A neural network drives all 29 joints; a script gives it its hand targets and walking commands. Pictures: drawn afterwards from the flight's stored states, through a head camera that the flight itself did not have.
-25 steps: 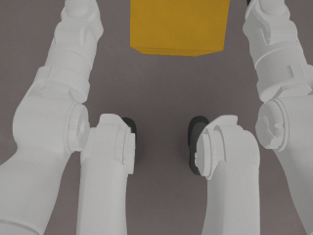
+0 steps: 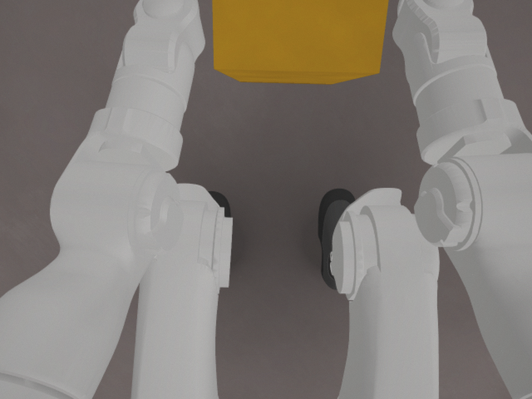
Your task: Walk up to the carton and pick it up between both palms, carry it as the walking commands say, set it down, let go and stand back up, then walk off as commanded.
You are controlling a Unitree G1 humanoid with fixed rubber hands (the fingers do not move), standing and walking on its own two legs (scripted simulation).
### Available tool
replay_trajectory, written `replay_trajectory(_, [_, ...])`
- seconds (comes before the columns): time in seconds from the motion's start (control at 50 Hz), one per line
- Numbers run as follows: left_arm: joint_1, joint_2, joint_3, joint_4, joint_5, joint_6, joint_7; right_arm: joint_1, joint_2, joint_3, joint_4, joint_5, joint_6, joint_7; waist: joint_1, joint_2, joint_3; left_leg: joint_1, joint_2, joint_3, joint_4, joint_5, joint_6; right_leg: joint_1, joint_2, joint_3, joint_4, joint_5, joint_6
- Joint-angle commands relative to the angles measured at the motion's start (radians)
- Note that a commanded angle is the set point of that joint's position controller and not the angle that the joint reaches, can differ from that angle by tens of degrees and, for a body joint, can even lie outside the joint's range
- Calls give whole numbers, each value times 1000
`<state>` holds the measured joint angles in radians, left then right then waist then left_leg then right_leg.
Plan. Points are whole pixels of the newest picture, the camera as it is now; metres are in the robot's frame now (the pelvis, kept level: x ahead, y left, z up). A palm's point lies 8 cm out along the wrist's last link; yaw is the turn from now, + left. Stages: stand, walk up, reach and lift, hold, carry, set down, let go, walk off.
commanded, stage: reach and lift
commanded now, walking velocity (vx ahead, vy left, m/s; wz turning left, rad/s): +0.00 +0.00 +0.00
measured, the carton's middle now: (293, 1) +0.53 -0.02 -0.25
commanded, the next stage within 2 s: none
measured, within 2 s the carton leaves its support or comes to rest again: leaves its support in 0.50 s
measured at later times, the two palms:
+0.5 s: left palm out of the picture +0.54 +0.11 -0.17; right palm out of the picture +0.55 -0.14 -0.18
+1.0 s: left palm out of the picture +0.54 +0.10 -0.11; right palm out of the picture +0.55 -0.14 -0.11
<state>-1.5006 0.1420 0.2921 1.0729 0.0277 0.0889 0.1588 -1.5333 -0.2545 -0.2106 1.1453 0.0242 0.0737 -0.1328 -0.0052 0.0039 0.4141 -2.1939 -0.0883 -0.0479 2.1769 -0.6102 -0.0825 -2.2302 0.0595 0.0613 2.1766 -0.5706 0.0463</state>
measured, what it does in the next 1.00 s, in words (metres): stands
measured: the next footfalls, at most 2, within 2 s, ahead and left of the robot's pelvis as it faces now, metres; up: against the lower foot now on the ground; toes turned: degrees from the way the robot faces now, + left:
none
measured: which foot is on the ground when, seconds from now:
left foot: down 0.00-1.00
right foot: down 0.00-1.00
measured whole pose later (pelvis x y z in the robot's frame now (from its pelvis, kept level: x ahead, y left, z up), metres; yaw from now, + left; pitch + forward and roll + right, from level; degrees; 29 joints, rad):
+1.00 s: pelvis +0.00 +0.00 +0.02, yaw +0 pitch +40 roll +2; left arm -1.34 0.02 0.42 0.78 0.13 0.27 0.18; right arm -1.41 -0.13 -0.37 0.89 -0.15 0.27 -0.14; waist 0.00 0.01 0.19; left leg -2.22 -0.13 -0.07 2.11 -0.59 -0.10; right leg -2.25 0.11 0.09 2.10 -0.55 0.08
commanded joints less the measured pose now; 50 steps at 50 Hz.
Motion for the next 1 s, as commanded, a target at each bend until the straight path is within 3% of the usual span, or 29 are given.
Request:
replay_trajectory(0.0, [-426, -726, -164, -126, 22, 19, -221, -440, 803, 171, -124, -30, 34, 242, 30, -25, -1111, 469, -72, 136, -135, 329, 46, 534, 83, -99, -139, 309, -17])
replay_trajectory(0.08, [-409, -835, -164, -156, 31, 49, -265, -394, 873, 147, -140, -66, 63, 284, 4, -1, -1093, 433, -83, 144, -121, 326, 46, 506, 84, -116, -123, 316, -24])
replay_trajectory(0.2, [-410, -901, -203, -184, -2, 59, -287, -332, 939, 137, -148, -88, 74, 297, -44, 1, -1077, 387, -94, 133, -107, 348, 42, 503, 83, -121, -111, 364, -35])
replay_trajectory(0.42, [-435, -937, -264, -221, -35, 51, -269, -365, 1009, 208, -189, -35, 79, 299, -12, -7, -1164, 419, -100, 130, -113, 403, 45, 529, 90, -118, -108, 420, -37])
replay_trajectory(0.56, [-520, -968, -332, -290, -73, 59, -248, -425, 1034, 260, -249, -3, 90, 280, -15, -9, -1334, 494, -98, 141, -127, 409, 35, 618, 94, -127, -125, 428, -28])
replay_trajectory(0.74, [-591, -1004, -358, -338, -59, 104, -236, -462, 1084, 265, -262, -19, 138, 282, -15, -5, -1443, 564, -99, 152, -178, 335, 34, 645, 95, -145, -168, 343, -21])
replay_trajectory(0.98, [-569, -1078, -320, -362, -1, 162, -251, -420, 1199, 236, -255, -71, 200, 300, 7, -28, -1509, 574, -106, 160, -261, 319, 38, 648, 109, -159, -250, 330, -15])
